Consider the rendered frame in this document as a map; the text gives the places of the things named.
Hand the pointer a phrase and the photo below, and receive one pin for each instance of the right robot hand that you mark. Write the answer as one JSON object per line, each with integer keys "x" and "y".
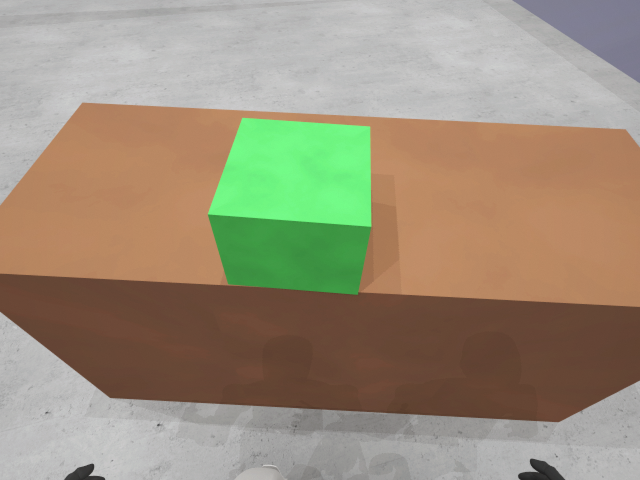
{"x": 545, "y": 472}

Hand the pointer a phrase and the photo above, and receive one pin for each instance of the robot left shin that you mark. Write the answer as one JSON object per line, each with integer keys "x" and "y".
{"x": 271, "y": 466}

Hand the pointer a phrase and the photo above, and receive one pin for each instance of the carton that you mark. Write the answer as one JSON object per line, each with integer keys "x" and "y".
{"x": 292, "y": 209}

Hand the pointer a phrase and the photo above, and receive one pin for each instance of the pedestal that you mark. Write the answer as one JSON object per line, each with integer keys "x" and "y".
{"x": 501, "y": 278}

